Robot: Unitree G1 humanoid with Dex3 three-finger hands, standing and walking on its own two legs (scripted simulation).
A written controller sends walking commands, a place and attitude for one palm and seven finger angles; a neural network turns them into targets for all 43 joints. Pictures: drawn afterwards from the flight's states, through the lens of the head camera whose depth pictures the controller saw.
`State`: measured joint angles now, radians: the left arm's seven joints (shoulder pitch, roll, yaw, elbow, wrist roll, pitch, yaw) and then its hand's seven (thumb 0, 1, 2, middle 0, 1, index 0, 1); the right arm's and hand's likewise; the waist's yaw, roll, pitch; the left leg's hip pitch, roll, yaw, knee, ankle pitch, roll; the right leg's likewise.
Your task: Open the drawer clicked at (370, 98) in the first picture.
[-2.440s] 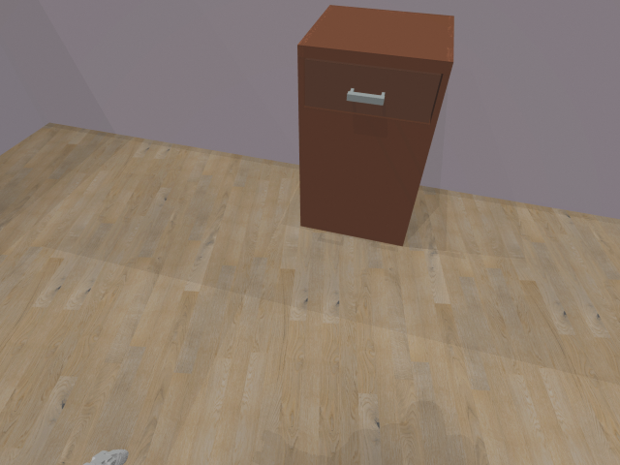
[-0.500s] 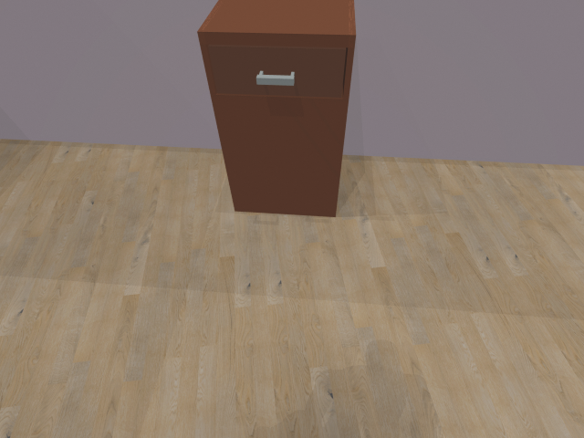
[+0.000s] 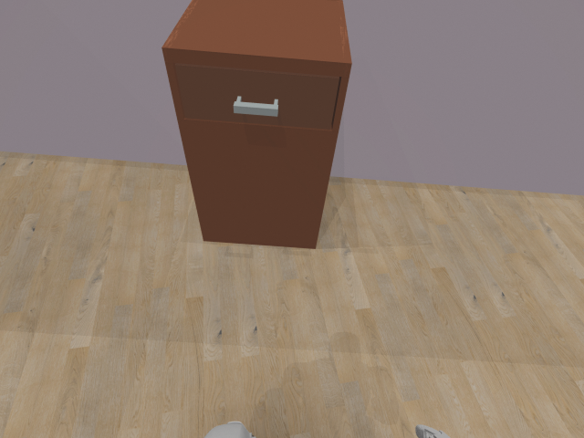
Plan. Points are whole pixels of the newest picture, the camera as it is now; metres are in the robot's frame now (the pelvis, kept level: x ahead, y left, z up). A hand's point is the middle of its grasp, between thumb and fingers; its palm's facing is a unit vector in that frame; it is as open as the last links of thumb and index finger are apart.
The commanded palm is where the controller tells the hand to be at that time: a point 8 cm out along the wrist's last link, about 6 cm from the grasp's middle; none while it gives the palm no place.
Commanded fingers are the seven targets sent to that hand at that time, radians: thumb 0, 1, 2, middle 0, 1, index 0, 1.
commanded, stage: take the last steps up to it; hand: left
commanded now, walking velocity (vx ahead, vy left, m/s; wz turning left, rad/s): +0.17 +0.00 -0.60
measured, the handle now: (256, 104) +0.91 +0.19 -0.06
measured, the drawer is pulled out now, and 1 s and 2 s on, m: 0.00 0.00 0.00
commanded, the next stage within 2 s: come to a stop and stand still in 1.00 s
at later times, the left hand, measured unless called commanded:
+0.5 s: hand (216, 343) +0.28 +0.16 -0.14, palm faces -0.10 -0.98 -0.18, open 7.4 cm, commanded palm none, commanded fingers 0.00 0.90 0.90 -0.20 -0.30 -0.20 -0.30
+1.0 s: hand (194, 365) +0.25 +0.19 -0.17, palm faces +0.07 -0.99 -0.13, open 7.3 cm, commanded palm none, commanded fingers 0.00 0.90 0.90 -0.20 -0.30 -0.20 -0.30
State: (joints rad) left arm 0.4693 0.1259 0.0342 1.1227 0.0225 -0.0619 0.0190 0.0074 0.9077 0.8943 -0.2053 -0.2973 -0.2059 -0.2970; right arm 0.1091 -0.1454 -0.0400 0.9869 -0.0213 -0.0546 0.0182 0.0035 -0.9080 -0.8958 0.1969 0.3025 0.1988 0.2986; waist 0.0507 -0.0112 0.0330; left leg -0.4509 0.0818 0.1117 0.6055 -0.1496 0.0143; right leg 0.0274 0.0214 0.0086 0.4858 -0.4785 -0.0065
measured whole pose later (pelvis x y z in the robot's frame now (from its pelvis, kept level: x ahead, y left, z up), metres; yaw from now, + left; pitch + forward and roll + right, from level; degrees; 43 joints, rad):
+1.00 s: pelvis +0.31 +0.02 +0.01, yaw +0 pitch -1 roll -1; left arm 0.39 0.18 0.05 1.15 0.03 0.00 0.00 0.01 0.92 0.89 -0.20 -0.30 -0.20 -0.30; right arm 0.23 -0.17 -0.05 1.01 -0.03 -0.06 -0.02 0.00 -0.92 -0.90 0.19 0.30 0.20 0.30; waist 0.01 -0.05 0.03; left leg -0.29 0.07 0.18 0.57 -0.26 0.04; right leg -0.36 -0.08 -0.10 1.09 -0.43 0.00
